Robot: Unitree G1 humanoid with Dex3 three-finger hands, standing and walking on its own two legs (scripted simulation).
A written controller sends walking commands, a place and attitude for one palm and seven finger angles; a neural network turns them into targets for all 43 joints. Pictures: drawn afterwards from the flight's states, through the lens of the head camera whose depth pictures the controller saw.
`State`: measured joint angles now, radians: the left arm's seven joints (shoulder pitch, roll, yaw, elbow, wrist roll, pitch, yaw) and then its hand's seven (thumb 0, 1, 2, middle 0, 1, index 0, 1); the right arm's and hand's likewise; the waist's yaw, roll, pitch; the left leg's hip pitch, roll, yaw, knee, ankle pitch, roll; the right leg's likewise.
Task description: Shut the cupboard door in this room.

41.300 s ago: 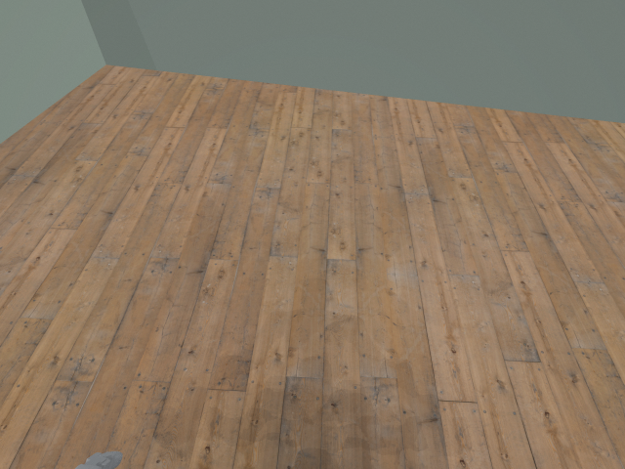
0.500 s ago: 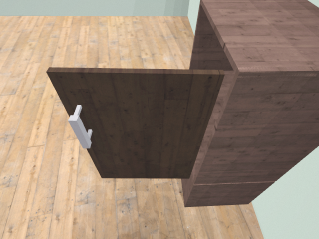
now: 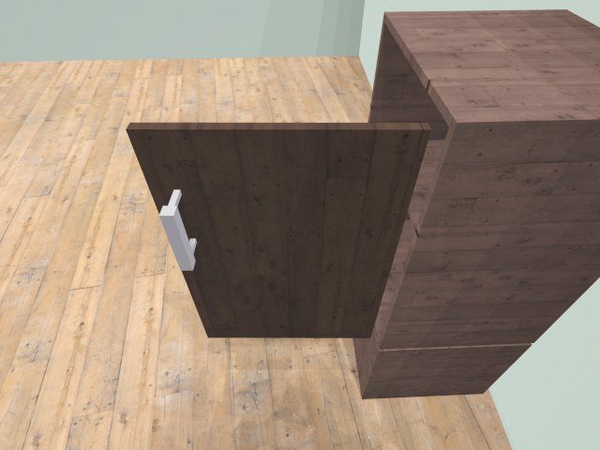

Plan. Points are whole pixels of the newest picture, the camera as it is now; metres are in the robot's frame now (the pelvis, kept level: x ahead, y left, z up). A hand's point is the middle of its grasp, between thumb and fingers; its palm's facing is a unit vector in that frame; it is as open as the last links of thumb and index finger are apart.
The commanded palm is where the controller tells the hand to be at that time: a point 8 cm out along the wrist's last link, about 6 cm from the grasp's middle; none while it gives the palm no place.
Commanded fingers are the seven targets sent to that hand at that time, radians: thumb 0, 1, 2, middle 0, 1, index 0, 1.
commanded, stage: come to a stop and stand still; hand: left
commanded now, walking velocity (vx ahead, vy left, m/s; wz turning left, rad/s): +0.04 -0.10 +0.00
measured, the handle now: (182, 231) +0.43 +0.22 +0.05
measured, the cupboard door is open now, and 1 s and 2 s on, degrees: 87 87 87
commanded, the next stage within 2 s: look again from close up in 0.72 s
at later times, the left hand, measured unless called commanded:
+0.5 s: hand out of the picture +0.01 +0.14 -0.17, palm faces +0.02 -0.98 -0.18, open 7.4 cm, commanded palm none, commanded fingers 0.00 0.90 0.90 -0.20 -0.30 -0.20 -0.30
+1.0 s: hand out of the picture +0.05 +0.16 -0.16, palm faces +0.02 -0.97 -0.22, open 7.4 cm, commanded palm none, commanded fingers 0.00 0.90 0.90 -0.20 -0.30 -0.20 -0.30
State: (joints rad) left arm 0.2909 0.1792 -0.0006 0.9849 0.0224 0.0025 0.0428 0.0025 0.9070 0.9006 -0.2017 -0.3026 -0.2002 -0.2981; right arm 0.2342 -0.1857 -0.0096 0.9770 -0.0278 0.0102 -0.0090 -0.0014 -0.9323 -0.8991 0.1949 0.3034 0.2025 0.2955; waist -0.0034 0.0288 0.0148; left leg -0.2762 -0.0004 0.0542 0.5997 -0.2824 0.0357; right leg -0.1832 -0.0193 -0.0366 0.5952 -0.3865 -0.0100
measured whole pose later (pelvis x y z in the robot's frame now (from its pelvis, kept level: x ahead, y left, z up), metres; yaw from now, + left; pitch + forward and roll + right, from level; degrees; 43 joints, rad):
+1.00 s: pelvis +0.04 -0.02 +0.01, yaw +0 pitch -1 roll +1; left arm 0.27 0.17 -0.01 1.09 0.01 -0.02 0.04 0.00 0.91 0.90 -0.20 -0.30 -0.20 -0.30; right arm 0.21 -0.17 0.01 1.13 -0.01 -0.01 -0.03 0.00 -0.92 -0.90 0.20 0.30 0.20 0.30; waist 0.01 -0.01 0.04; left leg -0.16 0.01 0.05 0.43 -0.25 0.00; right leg -0.08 0.01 -0.01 0.43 -0.34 -0.03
